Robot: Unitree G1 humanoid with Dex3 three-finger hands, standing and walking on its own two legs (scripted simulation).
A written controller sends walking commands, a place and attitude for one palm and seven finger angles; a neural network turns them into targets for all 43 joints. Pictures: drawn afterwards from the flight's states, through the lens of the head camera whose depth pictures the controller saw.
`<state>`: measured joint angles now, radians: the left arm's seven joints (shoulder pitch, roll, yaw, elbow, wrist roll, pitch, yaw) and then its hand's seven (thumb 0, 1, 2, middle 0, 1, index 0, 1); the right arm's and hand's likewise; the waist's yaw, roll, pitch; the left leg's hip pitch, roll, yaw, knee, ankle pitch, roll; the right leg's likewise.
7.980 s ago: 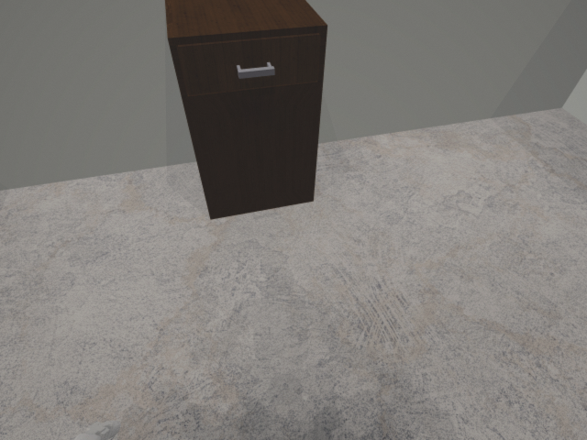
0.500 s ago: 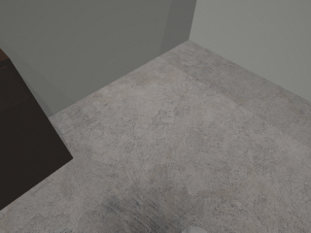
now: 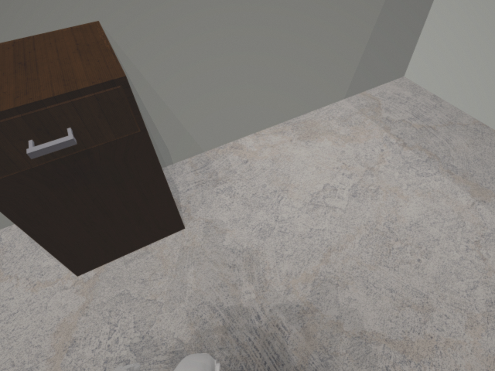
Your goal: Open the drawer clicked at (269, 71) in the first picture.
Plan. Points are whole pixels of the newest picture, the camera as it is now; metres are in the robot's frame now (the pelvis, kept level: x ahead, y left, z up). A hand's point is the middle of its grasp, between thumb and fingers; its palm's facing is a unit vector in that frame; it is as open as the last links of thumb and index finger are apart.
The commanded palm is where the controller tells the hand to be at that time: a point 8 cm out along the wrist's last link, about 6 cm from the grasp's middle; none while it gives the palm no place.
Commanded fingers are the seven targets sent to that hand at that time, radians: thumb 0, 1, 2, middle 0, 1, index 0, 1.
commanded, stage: turn to face it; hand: left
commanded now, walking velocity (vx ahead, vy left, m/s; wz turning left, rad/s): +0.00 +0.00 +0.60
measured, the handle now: (51, 142) +0.68 +0.57 -0.07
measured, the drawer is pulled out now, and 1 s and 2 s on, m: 0.00 0.00 0.00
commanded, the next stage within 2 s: take the last steps up to it in 0.82 s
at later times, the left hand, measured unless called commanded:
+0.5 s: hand out of the picture +0.03 +0.29 -0.16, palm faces +0.31 -0.92 -0.25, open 7.4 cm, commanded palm none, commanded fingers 0.00 0.90 0.90 -0.20 -0.30 -0.20 -0.30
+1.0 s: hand out of the picture -0.07 +0.21 -0.16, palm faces +0.50 -0.83 -0.26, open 7.4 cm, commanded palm none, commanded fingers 0.00 0.90 0.90 -0.20 -0.30 -0.20 -0.30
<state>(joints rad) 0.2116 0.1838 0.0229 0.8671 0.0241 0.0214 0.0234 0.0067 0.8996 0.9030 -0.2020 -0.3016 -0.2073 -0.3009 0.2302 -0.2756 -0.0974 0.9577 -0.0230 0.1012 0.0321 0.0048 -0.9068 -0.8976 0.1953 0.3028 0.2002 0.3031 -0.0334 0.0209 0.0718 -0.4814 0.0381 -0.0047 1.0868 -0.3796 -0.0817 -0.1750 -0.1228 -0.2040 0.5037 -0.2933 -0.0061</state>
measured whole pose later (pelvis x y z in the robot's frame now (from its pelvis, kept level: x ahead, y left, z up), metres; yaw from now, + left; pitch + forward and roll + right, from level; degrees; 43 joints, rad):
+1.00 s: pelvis -0.02 +0.02 +0.00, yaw +30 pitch -1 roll +2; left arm 0.25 0.18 0.03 0.93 0.03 0.01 0.02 0.01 0.90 0.90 -0.20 -0.30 -0.21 -0.30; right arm 0.21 -0.25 -0.07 0.99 -0.02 0.08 0.01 0.00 -0.91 -0.90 0.19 0.30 0.20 0.30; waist 0.00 0.01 0.07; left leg -0.36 0.03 0.00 0.89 -0.45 -0.06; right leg -0.21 -0.11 -0.15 0.51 -0.28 0.00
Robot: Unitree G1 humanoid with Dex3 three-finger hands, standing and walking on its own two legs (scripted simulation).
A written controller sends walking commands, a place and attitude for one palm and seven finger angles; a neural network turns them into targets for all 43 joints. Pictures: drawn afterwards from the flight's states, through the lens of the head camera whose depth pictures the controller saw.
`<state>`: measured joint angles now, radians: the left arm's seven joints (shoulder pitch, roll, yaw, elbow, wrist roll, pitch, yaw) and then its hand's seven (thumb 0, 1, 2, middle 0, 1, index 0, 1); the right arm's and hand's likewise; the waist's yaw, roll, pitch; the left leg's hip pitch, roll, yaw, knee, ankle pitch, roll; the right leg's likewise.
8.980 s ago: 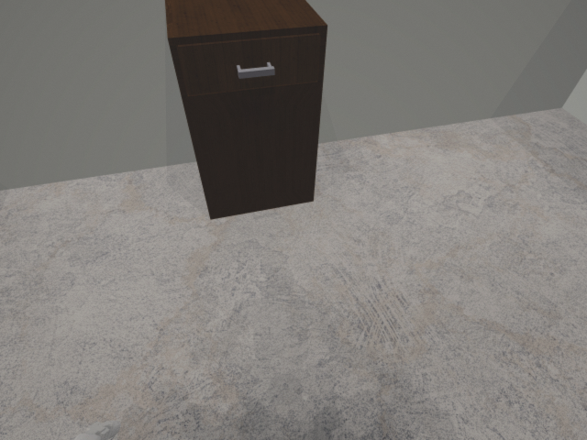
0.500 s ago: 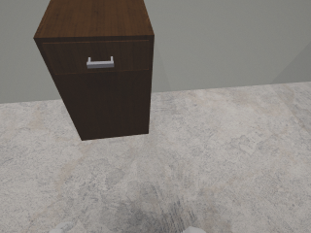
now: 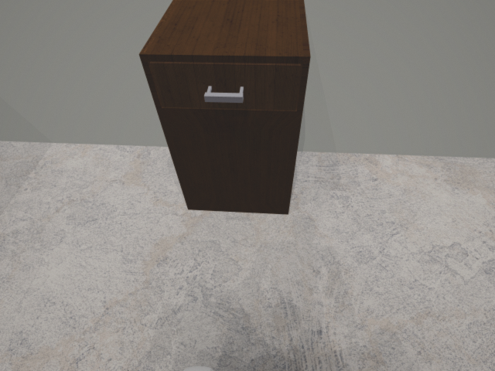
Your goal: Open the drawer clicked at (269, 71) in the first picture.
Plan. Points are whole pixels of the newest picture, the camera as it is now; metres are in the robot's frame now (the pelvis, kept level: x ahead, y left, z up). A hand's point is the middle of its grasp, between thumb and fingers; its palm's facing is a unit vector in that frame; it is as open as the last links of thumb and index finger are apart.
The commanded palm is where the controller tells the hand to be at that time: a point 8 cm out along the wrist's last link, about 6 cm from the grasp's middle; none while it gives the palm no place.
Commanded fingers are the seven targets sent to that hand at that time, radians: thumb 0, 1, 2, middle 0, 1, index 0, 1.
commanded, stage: take the last steps up to it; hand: left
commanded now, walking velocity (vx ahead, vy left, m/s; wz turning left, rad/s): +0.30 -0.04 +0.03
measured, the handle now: (224, 93) +0.88 +0.13 -0.07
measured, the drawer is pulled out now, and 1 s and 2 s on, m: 0.00 0.00 0.00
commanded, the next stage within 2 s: come to a stop and stand still in 1.06 s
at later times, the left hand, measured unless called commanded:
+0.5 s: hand (153, 364) +0.16 +0.20 -0.17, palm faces -0.03 -0.98 -0.18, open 7.4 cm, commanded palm none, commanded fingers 0.00 0.90 0.90 -0.20 -0.30 -0.20 -0.30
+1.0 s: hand (205, 320) +0.24 +0.11 -0.17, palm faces +0.10 -0.98 -0.17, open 7.3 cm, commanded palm none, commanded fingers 0.00 0.90 0.90 -0.20 -0.30 -0.20 -0.30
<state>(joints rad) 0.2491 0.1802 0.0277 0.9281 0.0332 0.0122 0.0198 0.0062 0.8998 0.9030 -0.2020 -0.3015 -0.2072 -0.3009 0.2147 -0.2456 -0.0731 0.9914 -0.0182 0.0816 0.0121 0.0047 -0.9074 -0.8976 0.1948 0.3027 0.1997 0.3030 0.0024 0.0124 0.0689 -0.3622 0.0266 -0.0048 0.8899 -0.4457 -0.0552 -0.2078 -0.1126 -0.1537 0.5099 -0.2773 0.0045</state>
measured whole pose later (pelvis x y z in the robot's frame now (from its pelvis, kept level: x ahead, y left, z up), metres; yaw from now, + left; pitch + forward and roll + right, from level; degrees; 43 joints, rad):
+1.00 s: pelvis +0.25 -0.06 +0.00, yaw +2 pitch -2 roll -1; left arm 0.34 0.13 0.03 1.11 0.02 -0.06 0.01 0.00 0.92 0.90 -0.20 -0.30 -0.20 -0.30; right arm 0.20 -0.16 -0.05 1.04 -0.03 0.00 0.01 0.00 -0.91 -0.90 0.19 0.30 0.20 0.30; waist 0.01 0.03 0.00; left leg -0.49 0.12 0.06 0.83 -0.25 -0.02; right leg -0.11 0.04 -0.20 0.35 -0.22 -0.09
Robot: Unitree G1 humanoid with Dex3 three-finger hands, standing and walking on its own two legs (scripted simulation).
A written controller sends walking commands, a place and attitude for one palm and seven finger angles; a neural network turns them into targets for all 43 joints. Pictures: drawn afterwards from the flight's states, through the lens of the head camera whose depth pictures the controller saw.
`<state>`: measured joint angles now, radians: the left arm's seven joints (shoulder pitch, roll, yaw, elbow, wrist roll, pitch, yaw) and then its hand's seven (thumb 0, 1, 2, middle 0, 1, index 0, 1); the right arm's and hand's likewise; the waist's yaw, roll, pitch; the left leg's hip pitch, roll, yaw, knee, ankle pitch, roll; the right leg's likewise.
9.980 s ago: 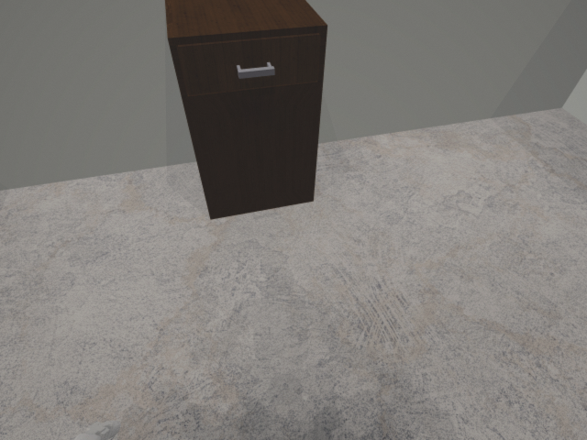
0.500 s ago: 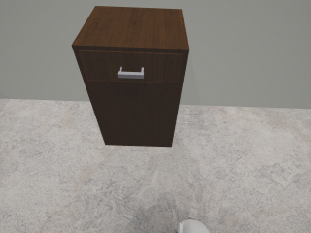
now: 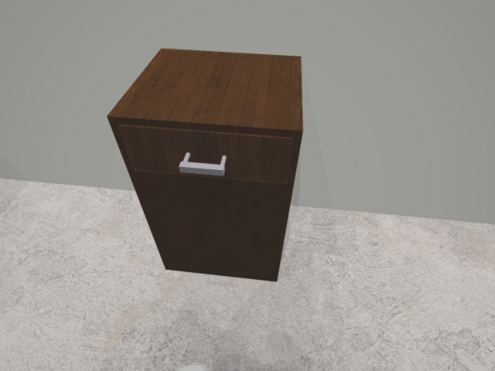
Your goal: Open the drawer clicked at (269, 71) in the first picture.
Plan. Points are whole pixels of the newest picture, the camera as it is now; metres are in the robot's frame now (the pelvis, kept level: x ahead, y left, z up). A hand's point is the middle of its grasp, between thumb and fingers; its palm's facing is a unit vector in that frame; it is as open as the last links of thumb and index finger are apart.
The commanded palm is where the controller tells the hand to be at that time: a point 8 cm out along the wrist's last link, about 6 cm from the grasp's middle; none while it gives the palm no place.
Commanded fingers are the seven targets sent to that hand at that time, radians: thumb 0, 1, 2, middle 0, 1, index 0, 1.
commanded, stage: take the last steps up to it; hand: left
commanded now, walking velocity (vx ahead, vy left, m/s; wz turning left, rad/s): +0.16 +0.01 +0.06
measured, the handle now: (203, 163) +0.64 +0.17 -0.07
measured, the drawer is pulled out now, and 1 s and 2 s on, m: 0.00 0.00 0.00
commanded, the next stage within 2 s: come to a stop and stand still in 0.06 s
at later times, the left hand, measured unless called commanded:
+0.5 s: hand out of the picture +0.10 +0.19 -0.19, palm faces +0.05 -0.97 -0.22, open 7.4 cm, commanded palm none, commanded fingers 0.00 0.90 0.90 -0.20 -0.30 -0.20 -0.30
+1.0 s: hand out of the picture +0.09 +0.19 -0.18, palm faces +0.06 -0.98 -0.20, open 7.3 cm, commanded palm none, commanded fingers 0.00 0.90 0.90 -0.20 -0.30 -0.20 -0.30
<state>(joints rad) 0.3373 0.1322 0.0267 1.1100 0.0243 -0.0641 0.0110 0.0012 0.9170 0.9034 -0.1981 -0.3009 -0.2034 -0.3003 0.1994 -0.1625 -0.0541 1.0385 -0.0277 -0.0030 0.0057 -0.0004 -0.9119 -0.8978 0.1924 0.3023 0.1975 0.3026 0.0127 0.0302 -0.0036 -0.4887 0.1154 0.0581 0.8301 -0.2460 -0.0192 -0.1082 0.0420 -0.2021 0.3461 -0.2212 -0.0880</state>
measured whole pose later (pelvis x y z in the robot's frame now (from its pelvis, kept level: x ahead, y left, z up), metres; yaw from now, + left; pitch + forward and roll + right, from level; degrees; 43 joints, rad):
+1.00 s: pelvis +0.05 +0.01 -0.01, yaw +0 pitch -3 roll +1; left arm 0.22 0.18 0.03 1.07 0.02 0.04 0.03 0.00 0.91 0.90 -0.20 -0.30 -0.20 -0.30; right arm 0.28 -0.13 -0.02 1.09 -0.02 0.02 -0.03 0.01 -0.91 -0.90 0.20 0.30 0.20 0.30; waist 0.02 -0.03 0.03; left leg -0.13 -0.01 0.08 0.46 -0.28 0.02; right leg -0.27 -0.07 -0.08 0.49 -0.15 0.00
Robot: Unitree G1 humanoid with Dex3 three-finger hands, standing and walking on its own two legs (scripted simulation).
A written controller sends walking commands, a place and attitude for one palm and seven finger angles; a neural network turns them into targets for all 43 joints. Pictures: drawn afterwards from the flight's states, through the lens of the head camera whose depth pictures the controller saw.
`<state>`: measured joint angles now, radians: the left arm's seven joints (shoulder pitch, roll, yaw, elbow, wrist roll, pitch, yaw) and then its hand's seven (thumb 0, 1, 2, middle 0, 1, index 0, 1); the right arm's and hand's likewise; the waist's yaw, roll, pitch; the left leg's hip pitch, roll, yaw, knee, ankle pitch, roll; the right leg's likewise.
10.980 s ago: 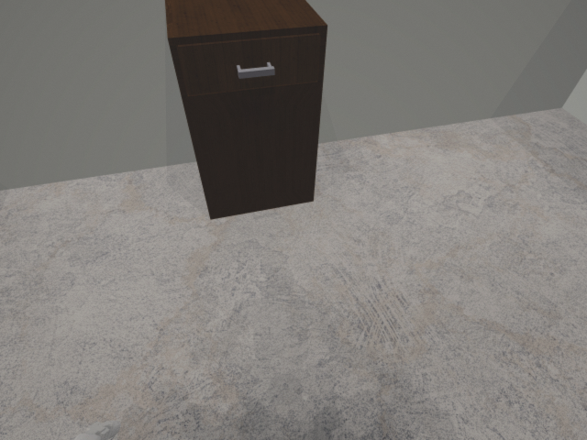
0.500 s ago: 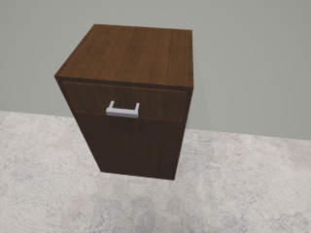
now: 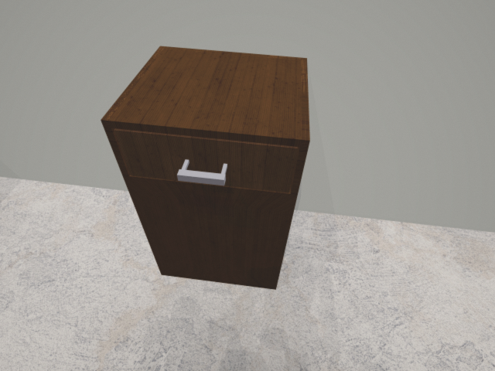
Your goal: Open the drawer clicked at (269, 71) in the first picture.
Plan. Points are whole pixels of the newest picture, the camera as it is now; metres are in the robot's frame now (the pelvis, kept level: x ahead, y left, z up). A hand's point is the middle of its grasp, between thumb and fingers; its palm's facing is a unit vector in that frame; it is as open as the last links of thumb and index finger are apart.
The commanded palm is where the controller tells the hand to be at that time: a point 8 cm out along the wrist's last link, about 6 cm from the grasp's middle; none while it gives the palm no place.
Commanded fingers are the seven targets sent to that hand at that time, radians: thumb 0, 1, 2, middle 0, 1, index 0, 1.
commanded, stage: come to a stop and stand still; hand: left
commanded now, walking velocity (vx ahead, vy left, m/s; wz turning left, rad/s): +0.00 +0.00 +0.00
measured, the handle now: (203, 171) +0.58 +0.16 -0.06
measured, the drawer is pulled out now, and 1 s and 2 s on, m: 0.00 0.00 0.00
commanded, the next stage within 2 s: look again from close up in 0.10 s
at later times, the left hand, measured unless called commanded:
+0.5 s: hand out of the picture -0.01 +0.15 -0.18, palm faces +0.06 -0.98 -0.17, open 7.4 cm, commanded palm none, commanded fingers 0.00 0.90 0.90 -0.20 -0.30 -0.20 -0.30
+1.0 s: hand out of the picture -0.03 +0.14 -0.18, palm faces +0.06 -0.99 -0.16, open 7.4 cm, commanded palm none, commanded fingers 0.00 0.90 0.90 -0.20 -0.30 -0.20 -0.30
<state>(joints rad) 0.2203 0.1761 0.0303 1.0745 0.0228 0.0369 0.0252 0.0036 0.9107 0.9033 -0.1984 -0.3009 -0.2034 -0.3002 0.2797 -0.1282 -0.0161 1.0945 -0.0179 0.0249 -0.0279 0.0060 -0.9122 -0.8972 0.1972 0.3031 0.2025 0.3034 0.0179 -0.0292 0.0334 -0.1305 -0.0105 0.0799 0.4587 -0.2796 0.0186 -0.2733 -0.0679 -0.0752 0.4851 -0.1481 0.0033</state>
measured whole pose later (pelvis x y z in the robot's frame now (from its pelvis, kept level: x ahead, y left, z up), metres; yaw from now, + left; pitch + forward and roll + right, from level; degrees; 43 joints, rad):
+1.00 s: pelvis +0.00 -0.01 +0.00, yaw -1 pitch -2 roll +1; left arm 0.40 0.11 0.04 1.07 0.03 0.01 0.01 0.01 0.91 0.90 -0.20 -0.30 -0.20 -0.30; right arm 0.43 -0.13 -0.01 1.08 -0.03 0.01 -0.03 0.00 -0.91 -0.90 0.20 0.30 0.20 0.30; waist 0.00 0.00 -0.01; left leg -0.17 0.02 0.08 0.52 -0.31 0.01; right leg -0.33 -0.02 -0.05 0.57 -0.29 -0.04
